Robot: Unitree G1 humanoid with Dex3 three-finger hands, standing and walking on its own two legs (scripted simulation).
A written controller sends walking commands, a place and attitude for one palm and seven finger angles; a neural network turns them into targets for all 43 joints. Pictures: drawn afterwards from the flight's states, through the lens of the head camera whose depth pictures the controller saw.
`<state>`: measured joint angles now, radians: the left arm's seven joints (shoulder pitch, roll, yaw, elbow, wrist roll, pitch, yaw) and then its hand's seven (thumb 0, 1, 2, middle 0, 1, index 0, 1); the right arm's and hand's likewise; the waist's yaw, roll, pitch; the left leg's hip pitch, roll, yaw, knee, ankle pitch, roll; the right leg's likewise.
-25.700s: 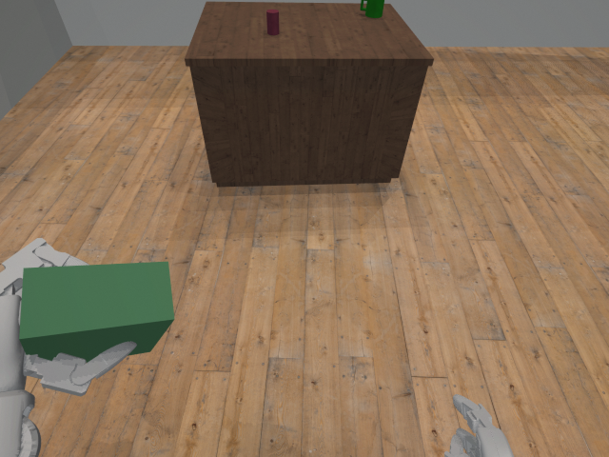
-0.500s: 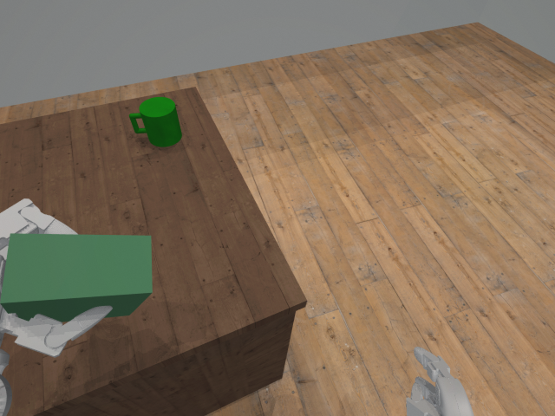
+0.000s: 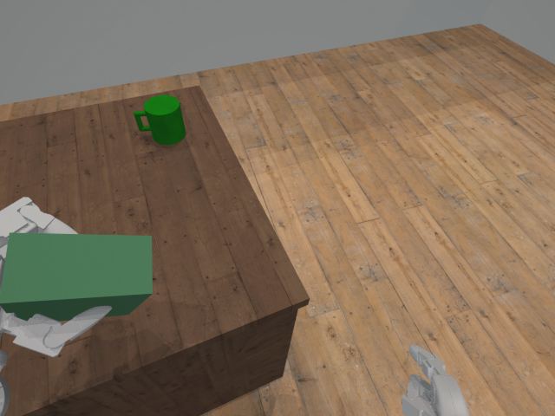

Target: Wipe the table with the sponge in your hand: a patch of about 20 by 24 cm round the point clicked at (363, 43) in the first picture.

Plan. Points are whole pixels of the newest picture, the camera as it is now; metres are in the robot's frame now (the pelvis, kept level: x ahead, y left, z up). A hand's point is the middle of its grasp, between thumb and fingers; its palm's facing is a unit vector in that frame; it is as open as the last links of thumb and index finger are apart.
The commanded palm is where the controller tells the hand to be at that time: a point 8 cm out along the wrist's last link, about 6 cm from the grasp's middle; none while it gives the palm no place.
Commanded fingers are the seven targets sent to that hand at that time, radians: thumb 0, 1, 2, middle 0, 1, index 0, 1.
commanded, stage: shuffle to correct the standing spot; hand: left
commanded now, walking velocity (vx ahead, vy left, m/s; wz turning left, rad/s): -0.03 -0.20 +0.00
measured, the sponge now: (100, 281) +0.23 +0.21 +0.14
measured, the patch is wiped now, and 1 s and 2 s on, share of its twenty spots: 0.00 0.00 0.00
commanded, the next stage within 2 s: none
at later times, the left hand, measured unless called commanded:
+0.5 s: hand (79, 270) +0.23 +0.22 +0.17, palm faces +0.29 -0.87 -0.41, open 9.8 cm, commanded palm +0.17 +0.27 +0.18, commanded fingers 0.00 0.10 1.30 -1.20 -1.60 -1.20 -1.60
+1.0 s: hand (63, 281) +0.22 +0.23 +0.16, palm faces +0.31 -0.86 -0.39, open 9.8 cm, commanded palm +0.16 +0.27 +0.18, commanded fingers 0.00 0.10 1.30 -1.20 -1.60 -1.20 -1.60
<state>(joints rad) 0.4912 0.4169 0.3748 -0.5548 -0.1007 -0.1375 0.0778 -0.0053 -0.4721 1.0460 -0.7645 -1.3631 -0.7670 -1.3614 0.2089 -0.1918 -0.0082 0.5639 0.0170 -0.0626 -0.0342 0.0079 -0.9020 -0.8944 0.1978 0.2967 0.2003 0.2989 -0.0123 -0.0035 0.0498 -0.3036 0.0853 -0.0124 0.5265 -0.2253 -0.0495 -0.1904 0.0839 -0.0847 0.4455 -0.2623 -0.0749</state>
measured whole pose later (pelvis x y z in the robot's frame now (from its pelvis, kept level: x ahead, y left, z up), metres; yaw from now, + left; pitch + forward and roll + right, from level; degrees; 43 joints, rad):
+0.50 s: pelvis +0.01 -0.01 +0.00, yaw +0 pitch +0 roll -1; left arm 0.49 0.41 0.37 -0.54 -0.11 -0.13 0.08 -0.01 -0.47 1.05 -0.76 -1.36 -0.77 -1.36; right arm 0.22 -0.21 -0.02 0.58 0.02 -0.05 -0.03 0.01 -0.90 -0.89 0.20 0.30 0.20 0.30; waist -0.03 0.00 0.04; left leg -0.30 0.09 -0.02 0.55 -0.24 -0.06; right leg -0.20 0.09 -0.09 0.48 -0.29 -0.09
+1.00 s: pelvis +0.00 -0.01 +0.00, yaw +0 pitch +0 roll -1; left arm 0.50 0.40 0.36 -0.55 -0.11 -0.12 0.09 -0.01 -0.47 1.05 -0.76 -1.36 -0.77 -1.36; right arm 0.21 -0.19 0.00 0.57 0.02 -0.05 -0.03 0.01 -0.90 -0.89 0.20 0.30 0.20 0.30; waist -0.02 0.00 0.04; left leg -0.31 0.09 -0.02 0.55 -0.24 -0.05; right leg -0.20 0.09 -0.10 0.47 -0.28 -0.09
